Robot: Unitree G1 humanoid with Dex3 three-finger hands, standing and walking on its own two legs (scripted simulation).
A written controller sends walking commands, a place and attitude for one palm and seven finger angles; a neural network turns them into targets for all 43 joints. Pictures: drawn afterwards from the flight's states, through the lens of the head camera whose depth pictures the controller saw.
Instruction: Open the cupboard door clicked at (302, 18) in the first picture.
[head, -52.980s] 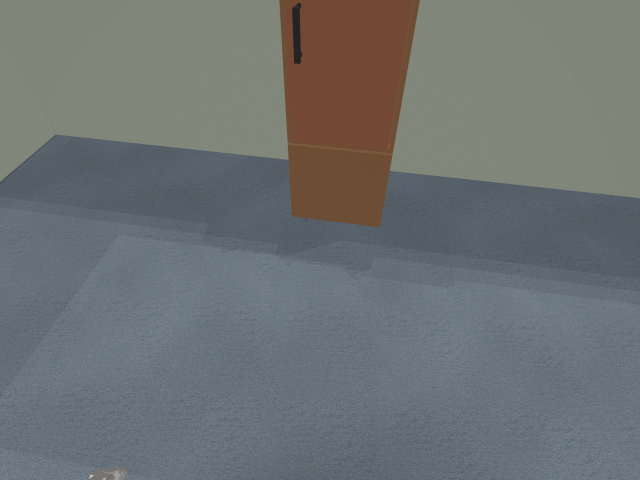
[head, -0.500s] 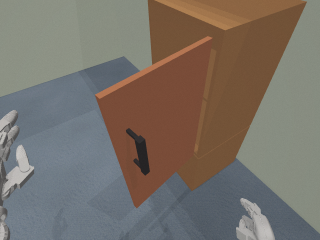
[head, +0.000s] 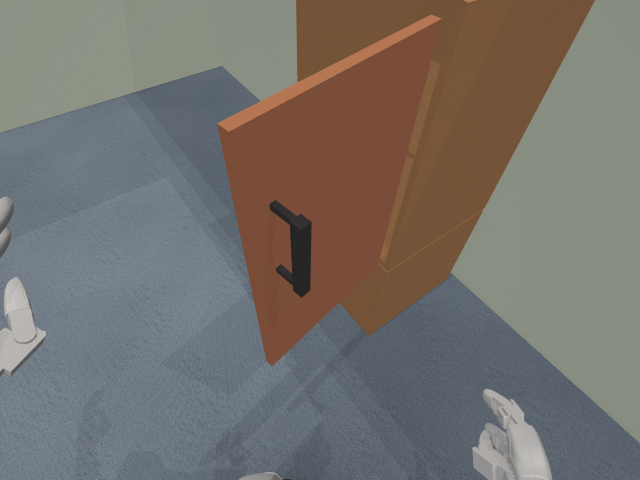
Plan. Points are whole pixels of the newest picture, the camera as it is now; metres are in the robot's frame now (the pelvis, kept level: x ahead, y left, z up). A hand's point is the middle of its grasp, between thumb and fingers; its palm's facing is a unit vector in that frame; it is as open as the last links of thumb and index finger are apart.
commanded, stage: step back with the hand held close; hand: left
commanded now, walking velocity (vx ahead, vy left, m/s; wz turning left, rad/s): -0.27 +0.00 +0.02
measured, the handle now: (291, 251) +0.39 +0.07 +0.05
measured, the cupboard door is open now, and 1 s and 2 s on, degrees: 100 100 100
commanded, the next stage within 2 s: stop stepping back and stand still in 0.60 s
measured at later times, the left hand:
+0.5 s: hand out of the picture +0.13 +0.27 +0.18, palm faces +0.41 -0.79 -0.46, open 7.4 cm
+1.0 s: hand out of the picture +0.03 +0.24 +0.16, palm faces +0.36 -0.82 -0.44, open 7.4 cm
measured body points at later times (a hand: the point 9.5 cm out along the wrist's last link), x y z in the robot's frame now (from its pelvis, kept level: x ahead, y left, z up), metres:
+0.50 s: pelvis -0.08 +0.01 +0.01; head -0.04 +0.04 +0.45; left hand +0.10 +0.31 +0.20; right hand +0.10 -0.22 -0.07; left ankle +0.02 +0.09 -0.73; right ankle -0.13 -0.13 -0.67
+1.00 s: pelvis -0.18 -0.01 +0.00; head -0.19 +0.00 +0.45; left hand +0.00 +0.28 +0.19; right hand -0.05 -0.28 -0.07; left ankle -0.09 +0.07 -0.73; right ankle -0.24 -0.13 -0.73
